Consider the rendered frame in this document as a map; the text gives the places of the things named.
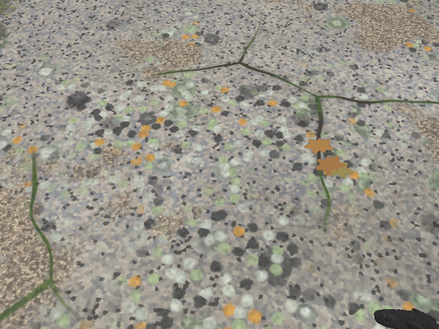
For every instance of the right robot hand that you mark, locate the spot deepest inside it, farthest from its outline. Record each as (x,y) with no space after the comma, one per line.
(405,319)

